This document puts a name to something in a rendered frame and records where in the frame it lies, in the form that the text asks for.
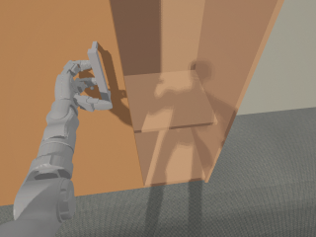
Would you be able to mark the robot left upper arm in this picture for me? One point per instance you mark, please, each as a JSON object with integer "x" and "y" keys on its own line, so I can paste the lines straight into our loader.
{"x": 41, "y": 208}

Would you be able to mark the robot left forearm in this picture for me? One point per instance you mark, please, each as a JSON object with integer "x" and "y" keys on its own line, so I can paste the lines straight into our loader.
{"x": 56, "y": 149}

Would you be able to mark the robot left hand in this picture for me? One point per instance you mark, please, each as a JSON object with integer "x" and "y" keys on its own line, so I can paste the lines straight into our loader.
{"x": 68, "y": 89}

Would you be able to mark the wardrobe door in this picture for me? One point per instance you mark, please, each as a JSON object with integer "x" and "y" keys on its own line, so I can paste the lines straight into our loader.
{"x": 37, "y": 39}

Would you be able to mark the handle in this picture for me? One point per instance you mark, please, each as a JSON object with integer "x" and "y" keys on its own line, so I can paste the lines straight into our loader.
{"x": 98, "y": 72}

